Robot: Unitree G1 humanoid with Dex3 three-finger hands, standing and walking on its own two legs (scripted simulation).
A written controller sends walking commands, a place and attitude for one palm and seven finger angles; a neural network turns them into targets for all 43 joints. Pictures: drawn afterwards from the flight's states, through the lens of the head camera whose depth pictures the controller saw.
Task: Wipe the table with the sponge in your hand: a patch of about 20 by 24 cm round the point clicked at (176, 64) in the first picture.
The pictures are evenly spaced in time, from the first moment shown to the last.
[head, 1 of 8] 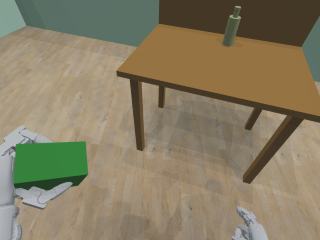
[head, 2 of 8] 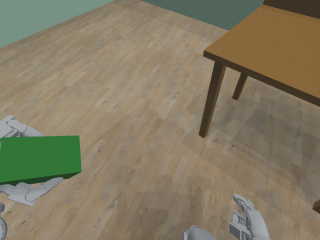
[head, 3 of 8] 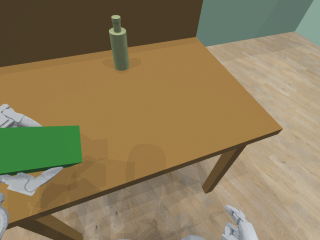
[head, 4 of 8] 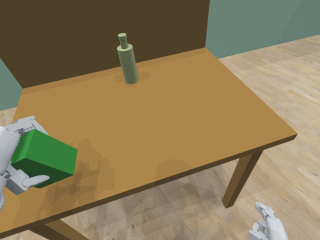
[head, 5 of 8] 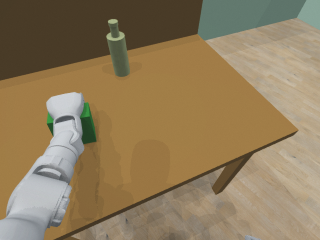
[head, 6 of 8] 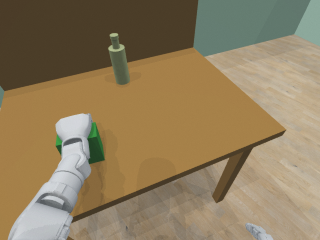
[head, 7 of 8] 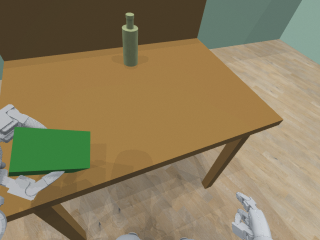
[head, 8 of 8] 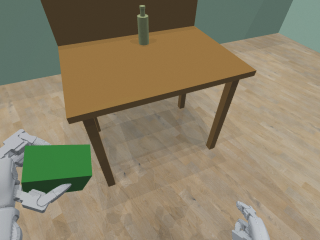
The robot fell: no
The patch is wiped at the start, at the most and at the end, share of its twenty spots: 0.00 0.95 0.95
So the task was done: yes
